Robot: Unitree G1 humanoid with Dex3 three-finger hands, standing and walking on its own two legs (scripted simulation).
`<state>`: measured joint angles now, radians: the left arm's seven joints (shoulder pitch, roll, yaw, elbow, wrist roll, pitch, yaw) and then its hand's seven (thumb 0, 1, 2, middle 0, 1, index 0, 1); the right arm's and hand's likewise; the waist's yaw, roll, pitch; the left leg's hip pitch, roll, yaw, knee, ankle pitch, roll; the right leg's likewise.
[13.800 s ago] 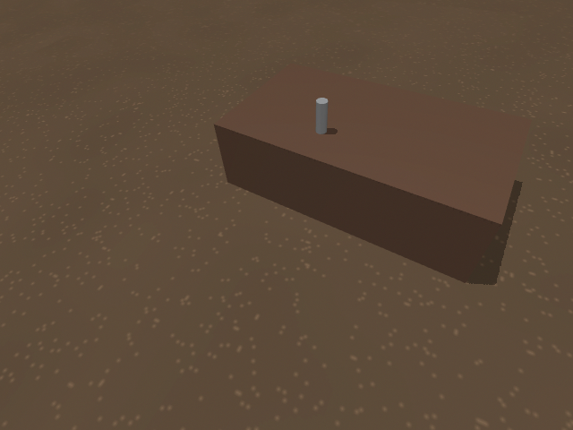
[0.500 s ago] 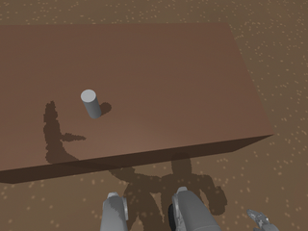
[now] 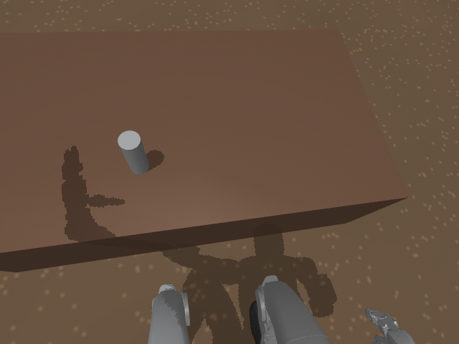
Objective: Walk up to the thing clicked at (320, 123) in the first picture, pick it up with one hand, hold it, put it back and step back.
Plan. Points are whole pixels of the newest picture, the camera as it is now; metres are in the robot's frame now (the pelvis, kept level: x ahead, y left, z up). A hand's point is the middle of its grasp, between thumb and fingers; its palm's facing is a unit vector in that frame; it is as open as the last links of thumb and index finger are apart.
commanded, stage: go down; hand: left
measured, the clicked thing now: (134, 154) +0.54 +0.18 -0.22
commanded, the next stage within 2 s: approach in 0.58 s
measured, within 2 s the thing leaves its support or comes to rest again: neither
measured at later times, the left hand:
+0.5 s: hand out of the picture +0.44 +0.38 +0.08, palm faces +0.17 -0.98 -0.01, open 16.9 cm
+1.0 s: hand out of the picture +0.44 +0.36 +0.00, palm faces +0.15 -0.99 +0.03, open 17.6 cm
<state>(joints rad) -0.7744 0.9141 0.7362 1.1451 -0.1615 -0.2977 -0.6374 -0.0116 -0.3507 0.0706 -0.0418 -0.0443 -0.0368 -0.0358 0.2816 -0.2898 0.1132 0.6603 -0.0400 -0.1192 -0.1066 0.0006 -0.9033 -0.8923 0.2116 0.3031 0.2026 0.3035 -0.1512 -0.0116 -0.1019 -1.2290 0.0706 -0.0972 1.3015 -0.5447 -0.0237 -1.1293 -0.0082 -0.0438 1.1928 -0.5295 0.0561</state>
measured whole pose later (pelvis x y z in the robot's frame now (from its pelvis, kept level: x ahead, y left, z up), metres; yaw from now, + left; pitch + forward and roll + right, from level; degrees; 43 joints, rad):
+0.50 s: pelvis -0.01 +0.00 +0.00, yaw +0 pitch +27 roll -6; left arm -0.77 0.92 0.74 1.15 -0.16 -0.30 -0.64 -0.01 -0.38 0.07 -0.04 -0.05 -0.04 -0.04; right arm 0.28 -0.29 0.11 0.66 -0.03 -0.11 -0.10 0.00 -0.90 -0.89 0.21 0.30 0.20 0.30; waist -0.15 -0.01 -0.10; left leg -1.24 0.07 -0.10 1.31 -0.54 -0.03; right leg -1.14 -0.01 -0.05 1.21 -0.53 0.05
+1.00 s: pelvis -0.01 +0.00 -0.04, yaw +0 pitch +30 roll -6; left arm -0.81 0.87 0.68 1.23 -0.19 -0.38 -0.62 -0.01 -0.57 0.01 -0.04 -0.06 -0.05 -0.04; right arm 0.26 -0.31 0.11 0.65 -0.04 -0.13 -0.08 0.00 -0.87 -0.88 0.21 0.30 0.20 0.30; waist -0.15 -0.01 -0.12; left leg -1.41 0.06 -0.11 1.44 -0.57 -0.03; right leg -1.31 -0.01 -0.04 1.35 -0.57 0.05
